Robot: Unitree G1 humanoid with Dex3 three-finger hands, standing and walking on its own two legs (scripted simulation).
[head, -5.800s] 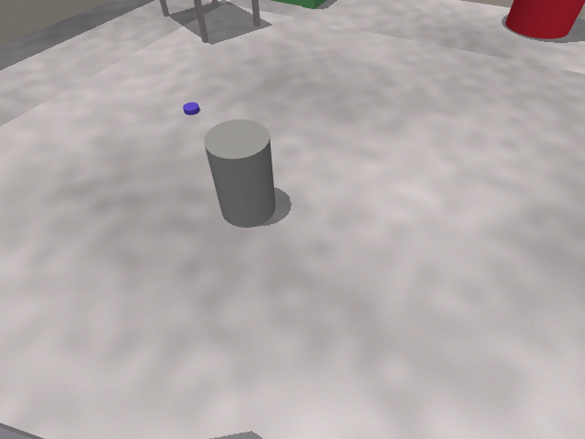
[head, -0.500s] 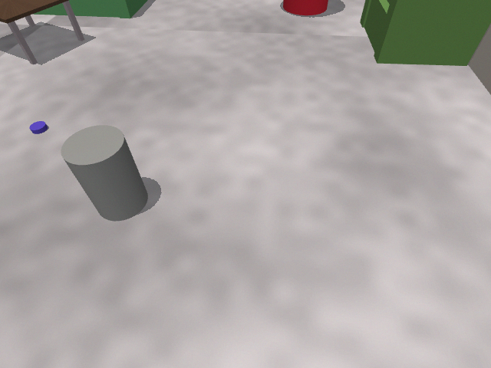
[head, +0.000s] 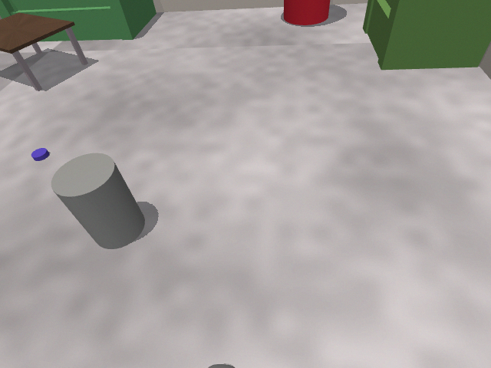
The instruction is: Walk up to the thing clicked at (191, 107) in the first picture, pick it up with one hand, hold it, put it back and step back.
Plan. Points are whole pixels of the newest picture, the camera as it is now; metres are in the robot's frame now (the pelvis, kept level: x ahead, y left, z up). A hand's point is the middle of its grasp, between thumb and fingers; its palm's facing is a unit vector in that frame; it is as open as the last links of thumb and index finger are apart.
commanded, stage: walk up
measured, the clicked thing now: (40, 154) +1.53 +1.50 -0.76
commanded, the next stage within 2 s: none
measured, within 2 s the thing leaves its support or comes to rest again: neither
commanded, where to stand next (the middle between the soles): +0.74 +0.03 m, yaw -1 degrees
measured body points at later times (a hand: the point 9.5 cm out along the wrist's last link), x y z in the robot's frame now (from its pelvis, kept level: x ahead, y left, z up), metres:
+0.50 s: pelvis +0.22 +0.03 -0.01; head +0.24 +0.03 +0.44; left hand +0.29 +0.35 -0.12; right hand +0.30 -0.29 -0.10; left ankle +0.23 +0.16 -0.74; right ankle +0.29 -0.11 -0.71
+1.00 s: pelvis +0.43 +0.03 -0.02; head +0.45 +0.04 +0.43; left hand +0.44 +0.36 -0.13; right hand +0.55 -0.28 -0.12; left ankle +0.53 +0.14 -0.74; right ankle +0.37 -0.11 -0.74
